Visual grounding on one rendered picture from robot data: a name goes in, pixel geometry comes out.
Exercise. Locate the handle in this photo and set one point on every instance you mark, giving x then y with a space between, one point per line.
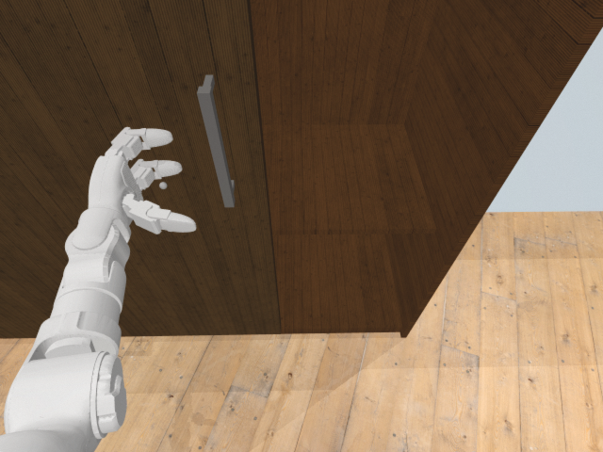
212 127

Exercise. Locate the left robot hand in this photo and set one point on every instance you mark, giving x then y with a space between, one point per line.
112 180

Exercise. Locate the robot left upper arm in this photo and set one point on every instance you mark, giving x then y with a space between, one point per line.
66 404

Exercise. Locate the wardrobe door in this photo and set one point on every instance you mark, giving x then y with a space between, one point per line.
73 74

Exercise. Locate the left robot forearm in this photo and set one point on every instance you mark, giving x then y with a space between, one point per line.
87 308

